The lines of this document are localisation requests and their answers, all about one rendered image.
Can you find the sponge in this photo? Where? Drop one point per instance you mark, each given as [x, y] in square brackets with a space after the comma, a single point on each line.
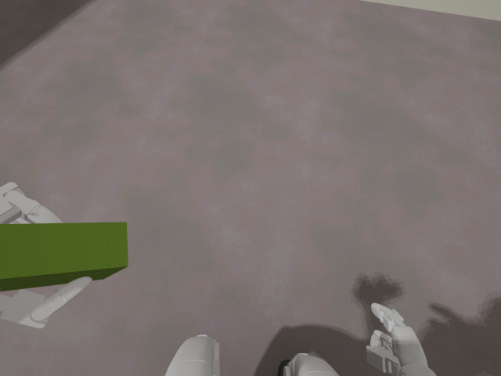
[46, 254]

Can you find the robot right shin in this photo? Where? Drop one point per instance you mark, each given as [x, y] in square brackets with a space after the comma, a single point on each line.
[299, 354]

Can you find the robot right thigh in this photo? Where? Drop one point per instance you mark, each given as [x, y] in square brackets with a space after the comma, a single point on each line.
[308, 366]

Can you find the robot left hand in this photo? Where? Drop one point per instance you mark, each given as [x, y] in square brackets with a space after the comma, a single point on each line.
[27, 307]

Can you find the robot right hand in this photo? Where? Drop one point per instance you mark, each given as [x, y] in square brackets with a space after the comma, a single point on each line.
[389, 354]

